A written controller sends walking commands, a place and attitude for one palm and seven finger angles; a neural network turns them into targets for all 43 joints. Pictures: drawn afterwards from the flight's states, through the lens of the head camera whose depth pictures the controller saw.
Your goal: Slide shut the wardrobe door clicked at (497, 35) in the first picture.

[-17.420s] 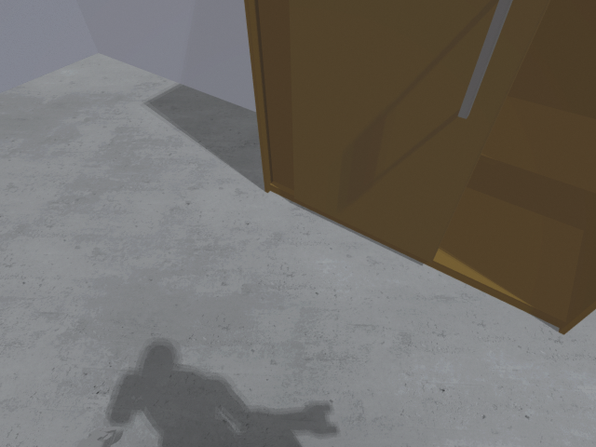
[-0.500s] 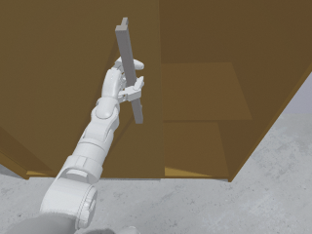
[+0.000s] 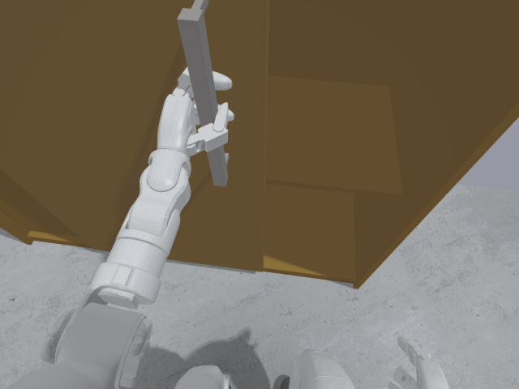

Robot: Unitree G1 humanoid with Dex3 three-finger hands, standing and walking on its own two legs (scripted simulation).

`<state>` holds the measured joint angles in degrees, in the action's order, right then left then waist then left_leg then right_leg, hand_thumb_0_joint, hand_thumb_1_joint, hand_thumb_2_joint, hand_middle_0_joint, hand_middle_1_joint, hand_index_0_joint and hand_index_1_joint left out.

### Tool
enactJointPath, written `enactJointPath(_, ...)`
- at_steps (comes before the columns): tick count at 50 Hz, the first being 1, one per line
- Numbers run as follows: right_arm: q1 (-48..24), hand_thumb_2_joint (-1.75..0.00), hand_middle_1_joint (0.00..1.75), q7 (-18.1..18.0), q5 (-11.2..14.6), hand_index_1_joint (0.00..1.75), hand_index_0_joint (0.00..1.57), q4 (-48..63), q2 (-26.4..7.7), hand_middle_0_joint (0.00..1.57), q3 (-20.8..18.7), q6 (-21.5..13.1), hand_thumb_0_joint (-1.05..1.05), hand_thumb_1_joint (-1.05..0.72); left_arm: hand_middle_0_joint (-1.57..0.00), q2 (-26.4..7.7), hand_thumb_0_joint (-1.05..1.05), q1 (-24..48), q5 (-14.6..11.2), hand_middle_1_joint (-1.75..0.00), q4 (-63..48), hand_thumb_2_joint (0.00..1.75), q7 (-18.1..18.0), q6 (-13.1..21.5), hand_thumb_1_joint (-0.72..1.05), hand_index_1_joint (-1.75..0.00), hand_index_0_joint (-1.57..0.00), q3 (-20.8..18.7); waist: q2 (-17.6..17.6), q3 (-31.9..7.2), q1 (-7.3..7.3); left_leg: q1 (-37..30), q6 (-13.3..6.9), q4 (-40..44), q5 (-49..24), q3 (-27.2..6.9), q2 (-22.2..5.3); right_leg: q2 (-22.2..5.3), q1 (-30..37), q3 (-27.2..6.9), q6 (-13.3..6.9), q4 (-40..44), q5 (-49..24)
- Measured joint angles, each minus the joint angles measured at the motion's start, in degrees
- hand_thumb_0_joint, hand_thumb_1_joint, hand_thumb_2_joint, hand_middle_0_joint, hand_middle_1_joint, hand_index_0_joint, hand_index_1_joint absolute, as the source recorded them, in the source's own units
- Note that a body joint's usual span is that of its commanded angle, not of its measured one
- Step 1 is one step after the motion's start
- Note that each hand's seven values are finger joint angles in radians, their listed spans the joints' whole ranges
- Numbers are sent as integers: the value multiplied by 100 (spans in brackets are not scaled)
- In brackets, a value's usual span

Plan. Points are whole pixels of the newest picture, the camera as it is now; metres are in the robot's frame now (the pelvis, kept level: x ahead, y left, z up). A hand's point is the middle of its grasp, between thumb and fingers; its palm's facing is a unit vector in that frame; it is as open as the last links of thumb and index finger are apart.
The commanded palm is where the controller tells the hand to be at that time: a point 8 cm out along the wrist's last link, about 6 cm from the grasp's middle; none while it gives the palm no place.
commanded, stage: step sideways, sliding the door along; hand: left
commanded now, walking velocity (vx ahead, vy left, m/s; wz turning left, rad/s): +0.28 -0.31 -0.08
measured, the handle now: (213, 110) +0.48 +0.12 +0.12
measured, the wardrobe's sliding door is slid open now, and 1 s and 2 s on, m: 0.35 0.02 0.00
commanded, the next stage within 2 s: stop walking and hold the door there in 1.62 s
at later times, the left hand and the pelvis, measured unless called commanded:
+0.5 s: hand (305, 136) +0.43 -0.02 +0.13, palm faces +0.18 -0.98 -0.11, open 6.3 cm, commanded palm +0.40 -0.03 +0.14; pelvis +0.03 -0.17 -0.01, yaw +5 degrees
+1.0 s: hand (459, 155) +0.42 -0.23 +0.13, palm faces +0.01 -0.99 -0.13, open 6.2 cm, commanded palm +0.40 -0.19 +0.14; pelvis +0.05 -0.31 +0.00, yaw +4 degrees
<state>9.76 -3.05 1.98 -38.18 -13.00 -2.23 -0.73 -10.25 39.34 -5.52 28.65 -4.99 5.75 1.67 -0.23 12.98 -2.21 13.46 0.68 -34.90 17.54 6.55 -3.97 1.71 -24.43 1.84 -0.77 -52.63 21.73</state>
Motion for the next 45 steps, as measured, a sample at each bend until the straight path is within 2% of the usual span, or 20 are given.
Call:
enactJointPath(3, -80, -90, 30, 140, 32, 30, 20, 112, 28, 20, 9, 27, 1, -91, -45, -12, -1, -42, -12, -140, -205, 87, -25, -71, 71, -140, -26, 3, 133, 109, -118, -30, 187, 74, -32, -134, -274, -176, -166, -107, 55, -242, 37)
enactJointPath(8, -116, -90, 30, 258, 125, 30, 20, 276, 140, 20, 63, 54, 1, -90, -45, -47, -1, -100, -64, -140, -426, 86, -120, -125, 72, -140, -22, -5, 366, 183, -378, -24, 555, -34, 27, -374, -750, -526, 309, -100, 86, 1004, -246)
enactJointPath(10, -132, -90, 30, 283, 174, 30, 20, 345, 187, 21, 107, 53, 1, -90, -45, -81, -2, -116, -72, -140, -522, 86, -190, -156, 72, -140, -21, -48, 438, 208, -458, 28, 707, -271, 162, -515, -919, -530, 697, -12, 154, 1671, -734)
enactJointPath(12, -288, -90, 30, 282, 225, 30, 20, 317, 112, 21, 98, 56, 1, -90, -45, 4, -2, -141, -61, -140, -588, 86, -303, -136, 72, -140, -20, -165, 815, 387, -364, 85, 619, -521, 194, -816, -1200, -285, 930, 298, 251, 1749, -822)
enactJointPath(14, -443, -90, 30, 247, 235, 30, 20, 198, 85, 21, 59, 122, 1, -90, -45, 73, -2, -202, -42, -140, -632, 85, -357, -155, 73, -140, -19, -233, 849, 408, -249, 321, 337, -925, 135, -991, -1087, -298, 969, 478, 158, 1733, -679)
enactJointPath(16, -544, -90, 30, 172, 208, 30, 20, 90, 43, 21, 38, 146, 1, -90, -45, 136, -1, -306, -61, -140, -716, 85, -414, -184, 73, -140, -20, -218, 696, 335, -170, 447, 145, -1142, 612, -940, -700, -436, 925, 545, 68, 1753, -615)
enactJointPath(17, -556, -90, 30, 137, 189, 30, 20, 75, 11, 21, 26, 141, 1, -91, -45, 171, -1, -368, -78, -140, -782, 85, -445, -202, 74, -140, -20, -182, 623, 281, -150, 378, 71, -860, 504, -805, -540, -493, 890, 564, 40, 1761, -609)
enactJointPath(18, -541, -90, 30, 115, 170, 30, 20, 98, -37, 21, 7, 138, 1, -91, -45, 210, -1, -431, -95, -140, -862, 85, -472, -224, 74, -140, -21, -133, 601, 209, -148, 239, -11, -411, -112, -640, -465, -501, 833, 590, 25, 1719, -592)
enactJointPath(22, -504, -90, 30, 224, 105, 30, 20, 300, -40, 20, -147, 193, 1, -91, -44, 197, -1, -456, -92, -140, -1074, 84, -380, -216, 75, -140, -20, 79, 395, 214, -328, -5, 561, 16, -18, -531, -596, -340, 516, 200, 53, 925, -105)
enactJointPath(26, -545, -90, 30, 399, 128, 30, 19, 485, -69, 20, -139, 141, 1, -91, -44, 204, -1, -615, -39, -140, -1387, 84, -308, -96, 75, -140, -17, 55, 546, 402, -357, -42, 758, -159, 78, -696, -899, -100, 774, 216, -98, 1208, -256)
enactJointPath(28, -606, -90, 30, 404, 176, 30, 19, 478, -80, 20, -168, 167, 1, -91, -44, 288, -1, -736, 7, -140, -1506, 84, -298, -28, 74, -140, -17, 33, 730, 510, -226, 115, 478, -501, -146, -764, -1033, 35, 974, 426, -271, 1412, -245)
enactJointPath(31, -679, -90, 30, 319, 170, 30, 19, 381, -8, 20, -151, 164, 1, -91, -44, 417, -1, -1011, 42, -140, -1743, 84, -319, 49, 75, -140, -18, 107, 525, 445, -162, 389, 172, -1232, 762, -730, -521, -68, 979, 432, -418, 1679, -348)
enactJointPath(34, -683, -90, 30, 242, 114, 30, 19, 402, 36, 20, -113, 89, 1, -91, -43, 545, 0, -1269, 102, -140, -2048, 83, -418, 66, 76, -140, -20, 302, 365, 347, -143, 166, 55, -241, 206, -281, -217, -88, 894, 390, -467, 1894, -574)
enactJointPath(35, -676, -90, 30, 241, 111, 30, 19, 440, 28, 20, -106, 89, 1, -91, -43, 562, 0, -1335, 93, -140, -2130, 83, -419, 80, 76, -140, -21, 379, 386, 299, -130, 13, -6, 192, -486, -108, -266, -20, 817, 396, -440, 1833, -629)
enactJointPath(36, -674, -90, 30, 254, 96, 30, 19, 475, 39, 20, -117, 97, 1, -91, -43, 559, 1, -1366, 63, -140, -2183, 82, -381, 106, 76, -140, -21, 452, 389, 258, -120, -98, 78, 447, -599, -35, -356, 51, 688, 366, -333, 1645, -647)
enactJointPath(38, -679, -90, 30, 321, 59, 30, 19, 534, 97, 20, -151, 116, 1, -91, -43, 543, 1, -1346, 59, -140, -2212, 81, -246, 161, 76, -140, -22, 559, 295, 272, -183, -199, 390, 543, -310, 32, -459, 94, 416, 141, -75, 999, -260)
enactJointPath(40, -690, -90, 30, 383, 18, 30, 19, 586, 118, 20, -125, 103, 1, -91, -43, 542, 0, -1360, 131, -140, -2244, 80, -151, 213, 75, -140, -22, 599, 292, 319, -261, -244, 593, 454, -147, 63, -604, 37, 291, 4, 15, 660, 75)
enactJointPath(43, -709, -90, 30, 447, 28, 30, 20, 642, 151, 20, -63, 85, 1, -91, -44, 472, -2, -1481, 184, -140, -2372, 79, -92, 272, 74, -140, -23, 585, 421, 351, -318, -278, 832, 179, 9, 68, -909, -171, 493, 3, 63, 1147, -250)
enactJointPath(44, -744, -90, 30, 449, 60, 30, 20, 636, 165, 20, -50, 93, 1, -91, -44, 453, -3, -1513, 197, -140, -2409, 79, -84, 295, 73, -140, -23, 554, 530, 398, -290, -254, 821, -9, 89, 2, -1063, -80, 593, 95, -26, 1237, -347)
enactJointPath(45, -794, -90, 30, 433, 99, 30, 20, 609, 168, 20, -46, 109, 1, -91, -44, 455, -4, -1539, 219, -140, -2438, 79, -92, 313, 72, -140, -23, 527, 665, 476, -201, -201, 642, -208, 109, -81, -1215, 43, 699, 224, -166, 1269, -353)
